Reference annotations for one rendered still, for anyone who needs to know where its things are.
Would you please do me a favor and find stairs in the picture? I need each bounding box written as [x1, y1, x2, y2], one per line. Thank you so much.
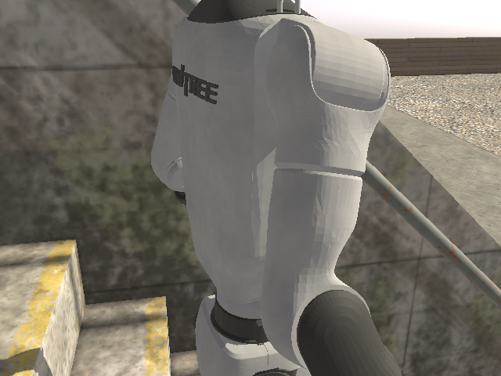
[0, 239, 201, 376]

